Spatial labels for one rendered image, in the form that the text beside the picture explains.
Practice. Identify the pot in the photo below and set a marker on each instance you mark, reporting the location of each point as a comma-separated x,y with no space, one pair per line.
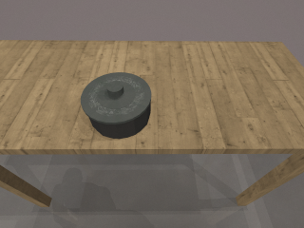
123,130

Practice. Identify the table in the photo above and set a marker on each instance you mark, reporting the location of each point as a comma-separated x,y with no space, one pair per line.
207,97

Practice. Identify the lid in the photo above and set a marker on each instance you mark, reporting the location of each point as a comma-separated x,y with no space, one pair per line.
104,109

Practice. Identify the knob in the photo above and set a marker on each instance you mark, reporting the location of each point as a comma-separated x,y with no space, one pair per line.
115,89

